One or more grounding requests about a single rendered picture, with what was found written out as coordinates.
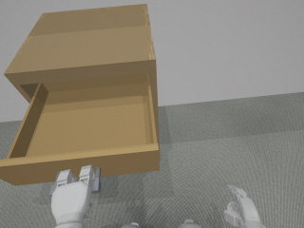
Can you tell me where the left robot hand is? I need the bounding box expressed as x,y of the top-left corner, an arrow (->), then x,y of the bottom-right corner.
51,164 -> 96,225

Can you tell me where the right robot shin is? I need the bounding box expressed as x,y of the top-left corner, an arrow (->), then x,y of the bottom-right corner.
184,218 -> 194,223

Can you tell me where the cabinet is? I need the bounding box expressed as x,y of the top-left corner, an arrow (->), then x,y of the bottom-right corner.
4,4 -> 161,161

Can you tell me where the right robot hand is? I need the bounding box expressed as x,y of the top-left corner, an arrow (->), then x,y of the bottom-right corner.
224,184 -> 261,228

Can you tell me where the drawer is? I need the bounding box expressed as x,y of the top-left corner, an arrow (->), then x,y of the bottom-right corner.
0,72 -> 160,186

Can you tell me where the handle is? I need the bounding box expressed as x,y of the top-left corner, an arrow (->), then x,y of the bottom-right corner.
49,167 -> 102,197

